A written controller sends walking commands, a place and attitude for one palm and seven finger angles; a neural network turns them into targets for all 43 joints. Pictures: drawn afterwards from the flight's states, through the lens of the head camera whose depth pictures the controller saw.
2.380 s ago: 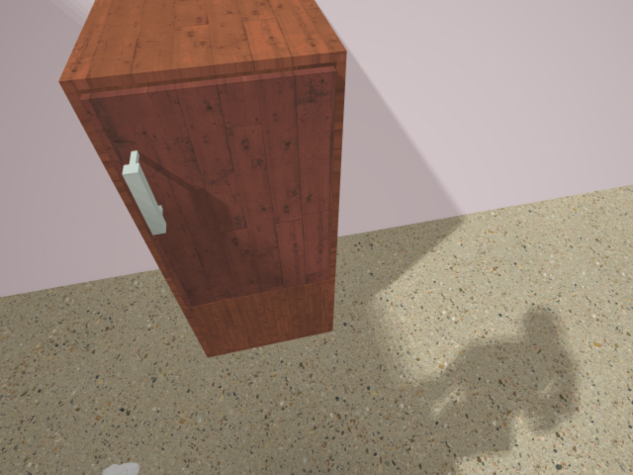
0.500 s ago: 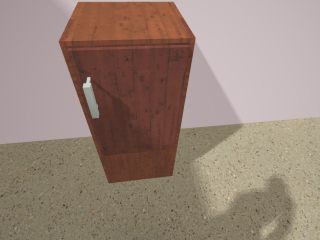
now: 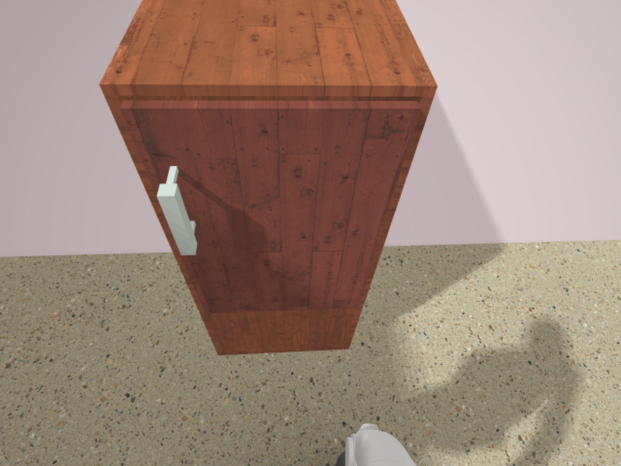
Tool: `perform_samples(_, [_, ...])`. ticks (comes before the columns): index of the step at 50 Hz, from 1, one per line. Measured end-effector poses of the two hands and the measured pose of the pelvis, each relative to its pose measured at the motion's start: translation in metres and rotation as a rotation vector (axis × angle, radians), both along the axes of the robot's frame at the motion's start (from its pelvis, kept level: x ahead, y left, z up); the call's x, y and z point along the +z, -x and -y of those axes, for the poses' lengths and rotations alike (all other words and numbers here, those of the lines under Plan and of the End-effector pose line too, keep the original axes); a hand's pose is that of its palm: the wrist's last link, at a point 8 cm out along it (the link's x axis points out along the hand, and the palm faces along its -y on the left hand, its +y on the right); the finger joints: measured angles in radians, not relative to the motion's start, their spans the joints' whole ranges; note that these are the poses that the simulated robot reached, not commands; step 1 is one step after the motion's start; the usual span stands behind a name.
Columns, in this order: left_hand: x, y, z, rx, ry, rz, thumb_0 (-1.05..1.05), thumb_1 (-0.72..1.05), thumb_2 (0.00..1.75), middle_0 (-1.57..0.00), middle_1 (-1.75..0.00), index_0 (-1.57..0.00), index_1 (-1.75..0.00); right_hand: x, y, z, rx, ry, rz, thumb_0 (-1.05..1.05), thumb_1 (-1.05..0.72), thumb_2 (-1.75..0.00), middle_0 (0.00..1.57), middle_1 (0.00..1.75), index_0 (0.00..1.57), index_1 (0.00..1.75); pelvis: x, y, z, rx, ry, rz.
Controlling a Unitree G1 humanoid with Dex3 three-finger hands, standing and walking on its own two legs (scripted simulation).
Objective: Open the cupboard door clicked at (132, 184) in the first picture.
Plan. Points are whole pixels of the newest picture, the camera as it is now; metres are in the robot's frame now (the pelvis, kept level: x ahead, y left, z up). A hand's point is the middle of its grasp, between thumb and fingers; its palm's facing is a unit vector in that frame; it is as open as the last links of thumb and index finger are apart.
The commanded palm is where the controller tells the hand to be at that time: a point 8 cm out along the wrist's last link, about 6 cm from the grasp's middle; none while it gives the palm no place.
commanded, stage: come to a stop and stand still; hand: left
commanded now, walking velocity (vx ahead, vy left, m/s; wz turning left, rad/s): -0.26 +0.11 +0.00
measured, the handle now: (181, 212) +0.47 +0.22 +0.01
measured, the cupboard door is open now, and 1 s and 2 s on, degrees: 0 0 0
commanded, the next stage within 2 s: none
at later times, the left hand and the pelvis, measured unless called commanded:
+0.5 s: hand out of the picture +0.01 +0.18 -0.15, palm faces +0.13 -0.93 -0.34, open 7.4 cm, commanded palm none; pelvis -0.03 -0.04 +0.00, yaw +3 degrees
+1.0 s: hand out of the picture -0.08 +0.15 -0.18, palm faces +0.00 -0.99 -0.10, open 7.3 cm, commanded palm none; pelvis -0.08 -0.02 +0.01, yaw +1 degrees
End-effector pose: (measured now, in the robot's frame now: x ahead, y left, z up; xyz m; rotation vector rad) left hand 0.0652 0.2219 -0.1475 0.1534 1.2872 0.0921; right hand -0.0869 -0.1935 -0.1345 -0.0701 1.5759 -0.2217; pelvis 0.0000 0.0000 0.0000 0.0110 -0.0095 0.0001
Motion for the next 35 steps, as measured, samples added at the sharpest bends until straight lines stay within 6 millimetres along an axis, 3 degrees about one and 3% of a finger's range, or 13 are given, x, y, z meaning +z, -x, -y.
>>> perform_samples(5, [-0.003,-0.052,0.027,-0.004,-0.034,0.094,0.01,0.91,0.90,-0.20,-0.30,-0.20,-0.30,-0.028,-0.041,0.037,0.000,-0.015,0.006,0.01,-0.90,-0.90,0.21,0.30,0.21,0.30,-0.018,-0.032,0.026,0.010,-0.016,0.012])
perform_samples(9, [0.007,-0.060,0.038,0.017,-0.070,0.134,0.01,0.91,0.90,-0.20,-0.30,-0.20,-0.30,-0.037,-0.090,0.071,0.031,0.005,0.083,0.01,-0.91,-0.90,0.21,0.30,0.21,0.30,-0.017,-0.034,0.040,0.036,-0.022,0.032])
perform_samples(12, [0.016,-0.048,0.039,0.047,-0.098,0.128,0.00,0.91,0.90,-0.20,-0.30,-0.20,-0.30,-0.034,-0.129,0.092,0.080,0.023,0.161,0.01,-0.91,-0.90,0.20,0.30,0.20,0.30,-0.012,-0.026,0.046,0.042,-0.039,0.038])
perform_samples(16, [0.025,-0.018,0.032,0.081,-0.141,0.101,0.00,0.91,0.89,-0.20,-0.30,-0.20,-0.30,-0.028,-0.172,0.109,0.144,0.031,0.270,0.01,-0.91,-0.90,0.20,0.30,0.20,0.30,-0.008,-0.011,0.050,0.049,-0.053,0.031])
perform_samples(21, [0.031,0.031,0.015,0.127,-0.182,0.056,0.01,0.91,0.89,-0.20,-0.30,-0.20,-0.30,-0.019,-0.188,0.112,0.200,0.028,0.359,0.00,-0.91,-0.90,0.20,0.30,0.20,0.30,-0.006,0.010,0.050,0.052,-0.063,0.026])
perform_samples(24, [0.033,0.059,0.004,0.145,-0.189,0.026,0.01,0.91,0.90,-0.20,-0.30,-0.20,-0.30,-0.012,-0.173,0.108,0.210,0.023,0.366,0.00,-0.91,-0.90,0.20,0.30,0.20,0.30,-0.004,0.021,0.047,0.049,-0.067,0.023])
perform_samples(27, [0.032,0.083,-0.007,0.153,-0.178,0.003,0.01,0.91,0.90,-0.20,-0.30,-0.20,-0.30,-0.004,-0.136,0.101,0.204,0.026,0.333,0.00,-0.91,-0.90,0.20,0.30,0.20,0.30,0.001,0.034,0.040,0.045,-0.056,0.015])
perform_samples(29, [0.029,0.096,-0.015,0.157,-0.162,-0.004,0.01,0.91,0.90,-0.20,-0.30,-0.20,-0.30,0.001,-0.099,0.095,0.188,0.038,0.292,0.00,-0.91,-0.90,0.20,0.30,0.20,0.30,0.004,0.043,0.033,0.045,-0.036,0.008])
perform_samples(32, [0.014,0.111,-0.027,0.157,-0.133,-0.012,0.01,0.91,0.90,-0.20,-0.30,-0.20,-0.30,-0.001,-0.029,0.087,0.155,0.087,0.192,0.00,-0.91,-0.90,0.20,0.30,0.20,0.30,-0.003,0.065,0.023,0.061,0.021,0.005])
perform_samples(35, [0.010,0.127,-0.025,0.150,-0.086,-0.032,0.01,0.91,0.90,-0.20,-0.30,-0.20,-0.30,0.008,0.038,0.074,0.115,0.097,0.049,0.00,-0.91,-0.90,0.20,0.30,0.20,0.30,0.002,0.077,0.017,0.052,0.018,0.017])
